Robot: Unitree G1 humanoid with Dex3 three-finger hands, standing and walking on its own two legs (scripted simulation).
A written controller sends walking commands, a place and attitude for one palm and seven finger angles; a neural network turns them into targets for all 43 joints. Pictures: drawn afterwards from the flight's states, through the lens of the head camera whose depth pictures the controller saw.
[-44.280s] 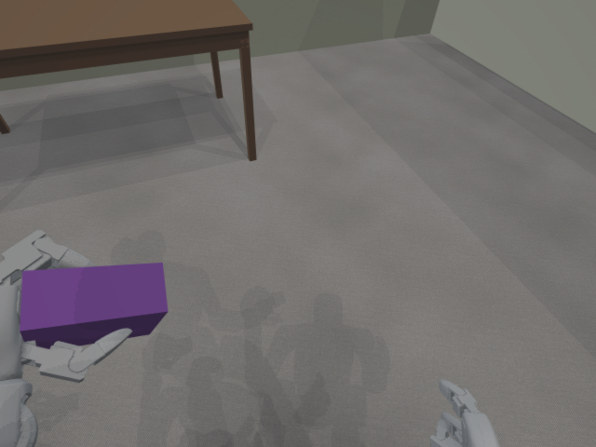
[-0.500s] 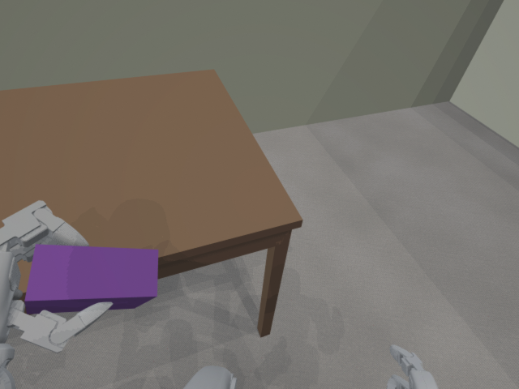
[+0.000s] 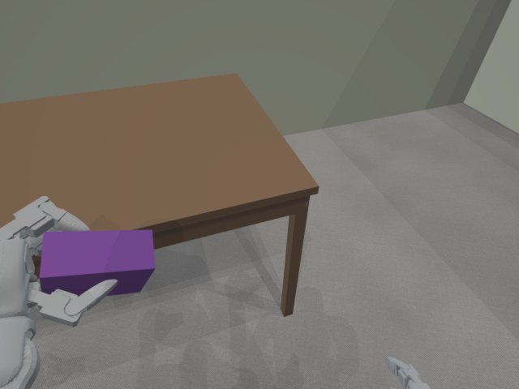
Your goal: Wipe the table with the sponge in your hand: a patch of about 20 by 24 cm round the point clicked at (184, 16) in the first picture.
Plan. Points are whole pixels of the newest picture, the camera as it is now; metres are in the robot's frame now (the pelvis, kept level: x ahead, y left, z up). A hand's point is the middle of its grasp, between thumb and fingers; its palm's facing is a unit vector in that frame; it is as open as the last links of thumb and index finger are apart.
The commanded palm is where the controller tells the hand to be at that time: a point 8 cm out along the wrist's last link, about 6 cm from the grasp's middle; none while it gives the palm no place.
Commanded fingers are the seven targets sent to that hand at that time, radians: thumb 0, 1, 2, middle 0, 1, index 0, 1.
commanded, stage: stop stepping back and stand still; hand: left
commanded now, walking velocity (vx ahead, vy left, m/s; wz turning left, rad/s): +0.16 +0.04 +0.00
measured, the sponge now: (114, 265) +0.23 +0.21 +0.14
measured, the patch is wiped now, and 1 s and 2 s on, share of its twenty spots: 1.00 1.00 1.00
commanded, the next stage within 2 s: stand and wait in 0.36 s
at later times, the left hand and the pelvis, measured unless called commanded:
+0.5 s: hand (86, 281) +0.19 +0.22 +0.17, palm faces +0.33 -0.88 -0.35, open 9.4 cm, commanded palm +0.15 +0.27 +0.20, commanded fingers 0.00 0.10 1.30 -1.20 -1.60 -1.20 -1.60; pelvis -0.02 +0.00 +0.01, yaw -1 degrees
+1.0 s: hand (96, 248) +0.24 +0.23 +0.17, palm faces +0.33 -0.87 -0.36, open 9.4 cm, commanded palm +0.19 +0.27 +0.20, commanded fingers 0.00 0.10 1.30 -1.20 -1.60 -1.20 -1.60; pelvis +0.02 +0.00 +0.02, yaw -2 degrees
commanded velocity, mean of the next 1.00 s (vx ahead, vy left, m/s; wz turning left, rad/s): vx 0.06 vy -0.01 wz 0.00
